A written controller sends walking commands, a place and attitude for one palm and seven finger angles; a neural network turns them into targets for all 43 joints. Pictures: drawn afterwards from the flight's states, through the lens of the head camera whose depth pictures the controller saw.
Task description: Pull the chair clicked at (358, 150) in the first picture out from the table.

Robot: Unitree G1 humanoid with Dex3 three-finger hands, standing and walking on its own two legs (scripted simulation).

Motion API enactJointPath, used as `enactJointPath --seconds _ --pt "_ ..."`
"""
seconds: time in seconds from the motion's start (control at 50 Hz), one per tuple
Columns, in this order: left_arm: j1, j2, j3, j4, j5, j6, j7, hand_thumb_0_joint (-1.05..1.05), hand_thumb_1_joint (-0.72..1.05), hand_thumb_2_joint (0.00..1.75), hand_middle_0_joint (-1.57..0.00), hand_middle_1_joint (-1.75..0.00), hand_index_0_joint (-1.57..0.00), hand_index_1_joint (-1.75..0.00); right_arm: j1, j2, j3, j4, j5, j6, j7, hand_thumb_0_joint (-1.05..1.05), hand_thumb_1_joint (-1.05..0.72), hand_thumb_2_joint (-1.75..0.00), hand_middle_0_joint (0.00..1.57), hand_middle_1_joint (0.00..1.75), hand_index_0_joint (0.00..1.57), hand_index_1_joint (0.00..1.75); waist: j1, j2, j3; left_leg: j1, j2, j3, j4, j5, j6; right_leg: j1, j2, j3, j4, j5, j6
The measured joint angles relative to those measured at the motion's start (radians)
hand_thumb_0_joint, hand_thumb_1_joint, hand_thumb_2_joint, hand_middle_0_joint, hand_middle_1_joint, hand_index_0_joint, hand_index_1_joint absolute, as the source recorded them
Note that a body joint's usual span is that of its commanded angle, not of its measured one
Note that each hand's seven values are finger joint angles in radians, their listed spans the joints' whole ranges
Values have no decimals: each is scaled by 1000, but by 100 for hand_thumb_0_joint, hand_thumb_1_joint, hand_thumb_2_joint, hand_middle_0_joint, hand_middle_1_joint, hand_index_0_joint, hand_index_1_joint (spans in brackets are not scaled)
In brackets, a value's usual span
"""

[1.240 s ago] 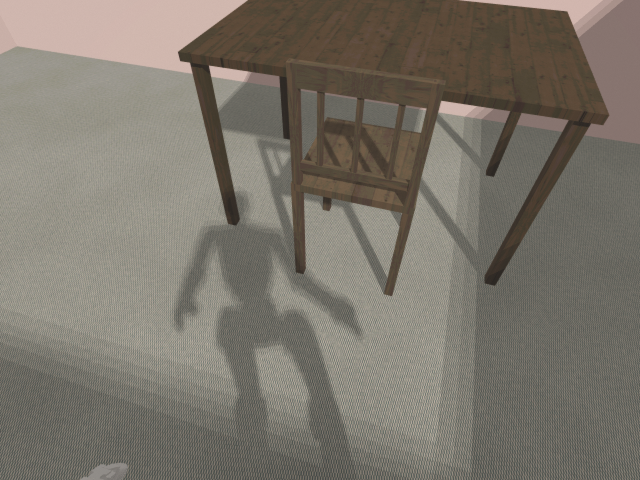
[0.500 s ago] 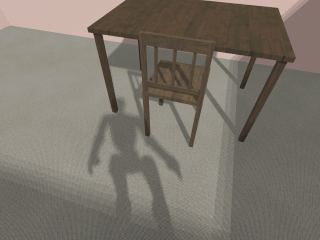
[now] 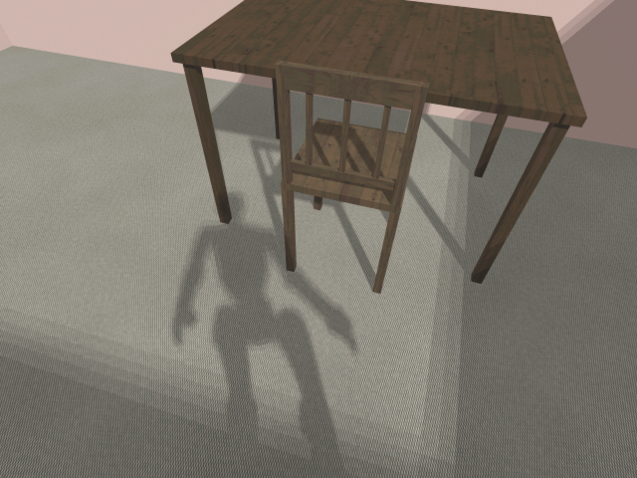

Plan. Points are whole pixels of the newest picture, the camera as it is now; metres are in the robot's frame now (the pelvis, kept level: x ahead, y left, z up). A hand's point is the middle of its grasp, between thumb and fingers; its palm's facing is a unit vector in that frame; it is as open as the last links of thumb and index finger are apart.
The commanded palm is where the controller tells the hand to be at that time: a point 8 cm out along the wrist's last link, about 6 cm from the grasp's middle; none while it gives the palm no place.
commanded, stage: look at it before walking up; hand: left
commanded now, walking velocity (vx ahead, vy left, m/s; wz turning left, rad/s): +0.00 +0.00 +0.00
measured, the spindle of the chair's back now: (344, 136) +0.98 -0.02 -0.12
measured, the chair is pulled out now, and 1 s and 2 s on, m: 0.00 0.00 0.00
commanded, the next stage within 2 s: turn to face it in 0.20 s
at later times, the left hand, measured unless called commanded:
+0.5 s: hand out of the picture +0.07 +0.25 -0.16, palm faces -0.04 -0.94 -0.34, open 7.4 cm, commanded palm none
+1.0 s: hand out of the picture +0.06 +0.19 -0.18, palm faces -0.15 -0.97 -0.21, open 7.4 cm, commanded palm none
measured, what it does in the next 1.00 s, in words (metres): stands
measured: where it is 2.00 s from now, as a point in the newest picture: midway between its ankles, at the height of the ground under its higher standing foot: outside the picture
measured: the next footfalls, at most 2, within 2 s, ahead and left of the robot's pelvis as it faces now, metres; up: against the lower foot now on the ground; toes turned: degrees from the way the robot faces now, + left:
left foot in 1.50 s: +0.18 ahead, +0.12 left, +0.00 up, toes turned -7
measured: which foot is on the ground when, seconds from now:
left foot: down 0.00-1.00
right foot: down 0.00-1.00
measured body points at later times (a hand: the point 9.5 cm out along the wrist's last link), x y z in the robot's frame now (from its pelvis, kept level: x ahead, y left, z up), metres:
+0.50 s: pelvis +0.00 +0.00 +0.00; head +0.00 +0.00 +0.45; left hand +0.07 +0.30 -0.13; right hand +0.08 -0.29 -0.13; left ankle -0.01 +0.13 -0.74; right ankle +0.00 -0.11 -0.74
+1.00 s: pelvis -0.02 +0.01 -0.02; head +0.00 +0.01 +0.43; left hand +0.07 +0.24 -0.17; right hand -0.05 -0.23 -0.17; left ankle -0.01 +0.13 -0.74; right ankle +0.00 -0.11 -0.74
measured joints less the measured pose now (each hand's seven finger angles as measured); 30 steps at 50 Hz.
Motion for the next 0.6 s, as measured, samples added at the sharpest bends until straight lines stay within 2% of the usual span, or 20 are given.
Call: enactJointPath --seconds 0.38,0.5,0.6 --pt "5 6 1 2 1 -1 1 1 90 90 -21 -30 -20 -30 -15 -3 0 -3 1 0 -2 0 -90 -90 21 30 21 30 7 4 -3 24 2 5 -18 1 0 23 2 5 -20 4 1" --pt "15 4 10 -10 1 12 1 1 90 90 -21 -30 -20 -30 -17 0 -7 -22 -1 1 -9 0 -90 -90 21 30 21 30 14 6 8 8 13 31 10 -13 -2 -4 14 30 6 2 -1" --pt "37 -20 14 -28 2 31 7 1 90 90 -20 -30 -20 -30 0 27 -13 -47 -1 11 -17 0 -91 -90 20 30 21 30 11 4 11 -14 24 61 56 -38 -4 -42 25 60 60 -14 -1"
